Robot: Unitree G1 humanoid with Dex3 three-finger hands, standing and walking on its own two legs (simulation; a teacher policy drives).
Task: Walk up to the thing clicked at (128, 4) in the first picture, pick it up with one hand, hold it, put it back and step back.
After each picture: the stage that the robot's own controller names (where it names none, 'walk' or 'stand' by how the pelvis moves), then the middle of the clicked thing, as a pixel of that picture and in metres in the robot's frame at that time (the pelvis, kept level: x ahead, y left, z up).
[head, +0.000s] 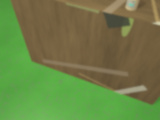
stand; out of the picture +0.90 -0.29 +0.05
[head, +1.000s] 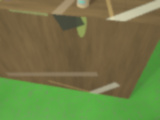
walk; out of the picture +0.83 +0.02 +0.08
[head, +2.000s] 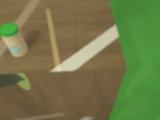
stand; (14, 40) +0.49 +0.28 +0.07
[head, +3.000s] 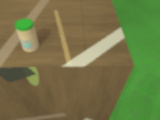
stand; (27, 35) +0.53 +0.21 +0.08
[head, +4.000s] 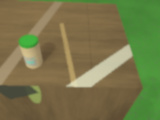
stand; (31, 52) +0.46 +0.20 +0.07
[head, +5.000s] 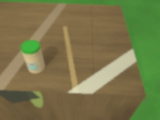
stand; (33, 57) +0.44 +0.20 +0.05
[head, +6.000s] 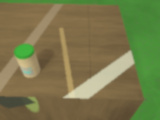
stand; (28, 61) +0.42 +0.21 +0.05
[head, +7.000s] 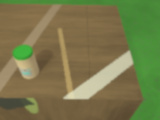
stand; (26, 62) +0.42 +0.21 +0.05
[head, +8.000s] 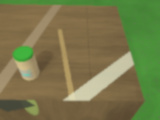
stand; (27, 63) +0.41 +0.21 +0.05
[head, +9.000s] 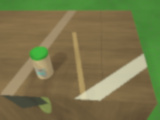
rise first; (42, 63) +0.42 +0.19 +0.05
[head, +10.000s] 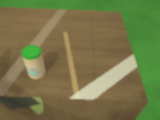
go down; (34, 62) +0.43 +0.19 +0.06
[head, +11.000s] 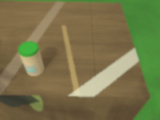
go down; (32, 59) +0.43 +0.18 +0.06
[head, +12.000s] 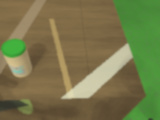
close in; (18, 59) +0.41 +0.19 +0.07
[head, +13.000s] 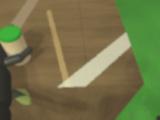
close; (15, 46) +0.44 +0.20 +0.09
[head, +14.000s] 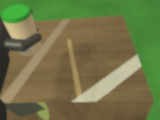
lift; (23, 31) +0.35 +0.15 +0.29
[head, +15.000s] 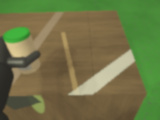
hold; (23, 51) +0.35 +0.18 +0.20
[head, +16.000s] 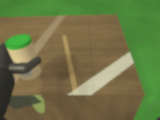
hold; (24, 57) +0.34 +0.18 +0.19
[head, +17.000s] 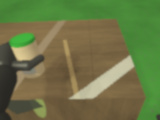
hold; (28, 56) +0.34 +0.17 +0.20
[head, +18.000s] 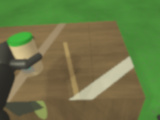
crouch; (26, 54) +0.34 +0.17 +0.21
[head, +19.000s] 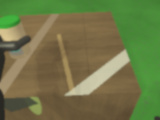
crouch; (14, 37) +0.41 +0.20 +0.21
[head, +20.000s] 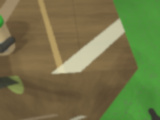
lower; out of the picture +0.47 +0.22 +0.11
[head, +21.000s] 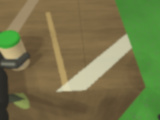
lower; (14, 51) +0.42 +0.20 +0.10
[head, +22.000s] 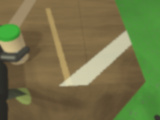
lower; (13, 45) +0.44 +0.20 +0.10
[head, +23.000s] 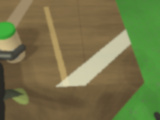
lower; (9, 43) +0.45 +0.21 +0.10
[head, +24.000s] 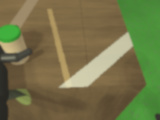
open; (14, 45) +0.44 +0.20 +0.09
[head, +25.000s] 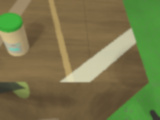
rise; (14, 35) +0.45 +0.20 +0.10
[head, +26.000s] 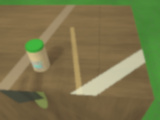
sink last; (38, 56) +0.44 +0.21 +0.07
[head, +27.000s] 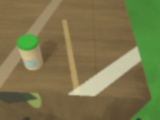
stand; (30, 53) +0.43 +0.20 +0.06
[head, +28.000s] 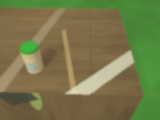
stand; (32, 57) +0.45 +0.21 +0.05
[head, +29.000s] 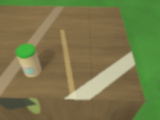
stand; (29, 61) +0.43 +0.21 +0.05
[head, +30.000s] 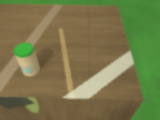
stand; (27, 60) +0.43 +0.22 +0.05
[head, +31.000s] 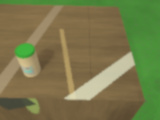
stand; (28, 60) +0.43 +0.21 +0.05
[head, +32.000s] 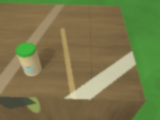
stand; (29, 59) +0.43 +0.21 +0.05
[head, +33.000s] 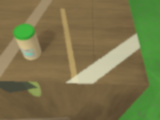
walk; (28, 42) +0.46 +0.20 +0.06
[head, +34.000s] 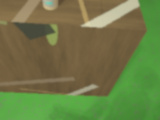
walk; out of the picture +0.70 +0.16 +0.08
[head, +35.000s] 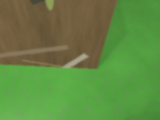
walk; out of the picture +1.04 +0.21 +0.07
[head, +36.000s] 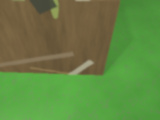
stand; out of the picture +1.06 +0.19 +0.07
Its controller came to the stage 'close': yes
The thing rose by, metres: 0.23
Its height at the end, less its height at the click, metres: +0.00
